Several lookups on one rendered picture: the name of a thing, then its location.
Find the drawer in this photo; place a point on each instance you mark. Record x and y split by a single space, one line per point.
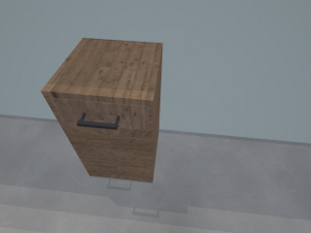
131 116

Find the cabinet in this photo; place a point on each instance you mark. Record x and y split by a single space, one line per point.
112 71

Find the handle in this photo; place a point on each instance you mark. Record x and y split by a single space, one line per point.
94 124

